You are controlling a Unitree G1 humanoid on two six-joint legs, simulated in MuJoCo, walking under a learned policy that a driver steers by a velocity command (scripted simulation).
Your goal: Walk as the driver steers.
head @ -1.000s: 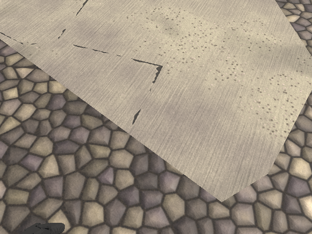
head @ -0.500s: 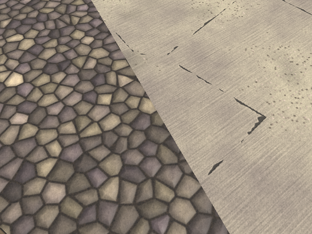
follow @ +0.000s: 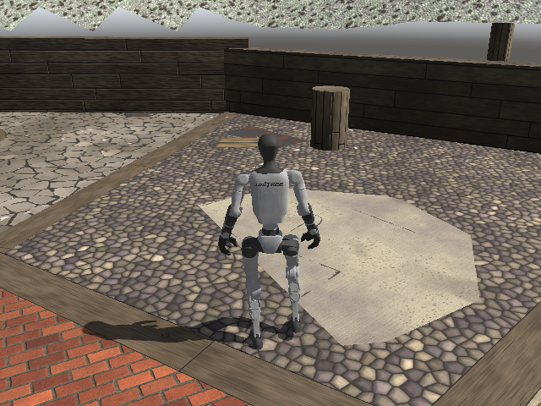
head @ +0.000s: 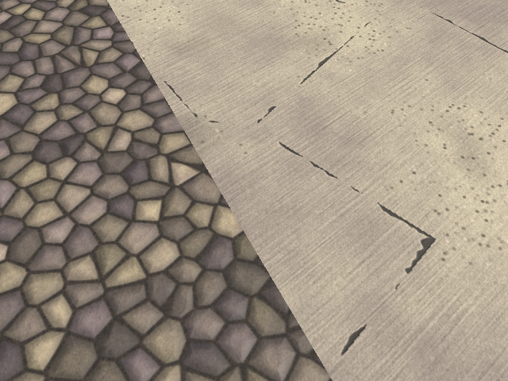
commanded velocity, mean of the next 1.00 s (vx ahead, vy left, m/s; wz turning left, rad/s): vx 0.03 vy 0.00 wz -0.54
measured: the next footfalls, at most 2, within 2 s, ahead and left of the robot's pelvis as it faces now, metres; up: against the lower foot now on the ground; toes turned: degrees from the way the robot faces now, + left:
right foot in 0.18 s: +0.12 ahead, -0.14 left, +0.00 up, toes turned -10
left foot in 0.64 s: +0.19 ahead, +0.08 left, +0.00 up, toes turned -27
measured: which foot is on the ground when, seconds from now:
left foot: down 0.00-0.18, up 0.20-0.62, down 0.64-1.00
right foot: up 0.00-0.16, down 0.18-0.64, up 0.66-1.00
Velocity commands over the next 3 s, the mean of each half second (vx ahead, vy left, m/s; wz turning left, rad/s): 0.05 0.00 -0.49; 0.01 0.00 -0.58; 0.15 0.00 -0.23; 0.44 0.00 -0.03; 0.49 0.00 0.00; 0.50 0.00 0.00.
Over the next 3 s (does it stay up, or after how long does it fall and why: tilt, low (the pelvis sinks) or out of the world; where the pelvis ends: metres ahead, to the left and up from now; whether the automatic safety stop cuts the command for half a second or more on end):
stays up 0.72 -0.54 0.00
